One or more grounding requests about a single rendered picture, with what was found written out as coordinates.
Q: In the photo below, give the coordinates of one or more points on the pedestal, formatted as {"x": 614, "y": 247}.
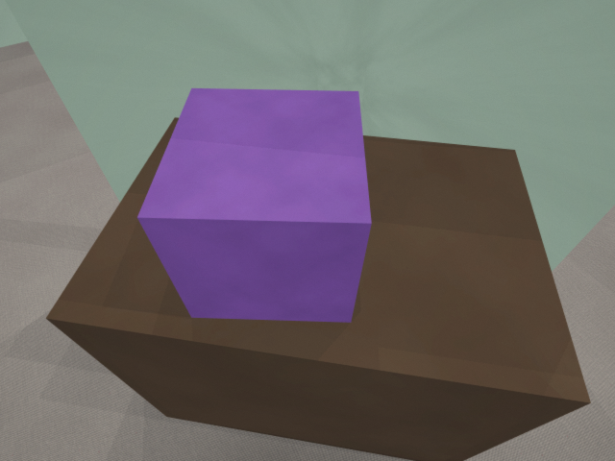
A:
{"x": 458, "y": 340}

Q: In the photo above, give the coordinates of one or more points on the carton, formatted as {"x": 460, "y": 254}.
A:
{"x": 260, "y": 209}

